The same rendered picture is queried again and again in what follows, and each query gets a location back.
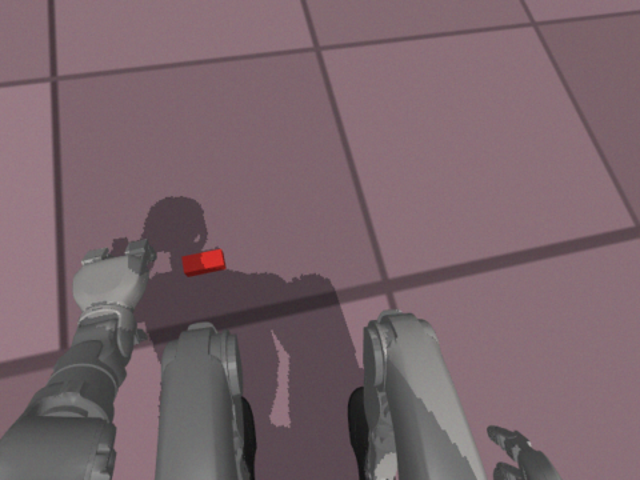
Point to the left robot arm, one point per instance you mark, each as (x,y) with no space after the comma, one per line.
(66,431)

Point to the left robot hand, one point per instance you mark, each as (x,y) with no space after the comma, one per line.
(104,279)

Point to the small box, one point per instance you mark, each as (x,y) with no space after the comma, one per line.
(205,262)

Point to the right robot foot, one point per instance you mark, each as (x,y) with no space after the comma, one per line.
(359,431)

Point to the left robot foot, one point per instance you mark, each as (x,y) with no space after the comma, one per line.
(250,446)

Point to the right robot hand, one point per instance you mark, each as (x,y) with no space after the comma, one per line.
(533,465)

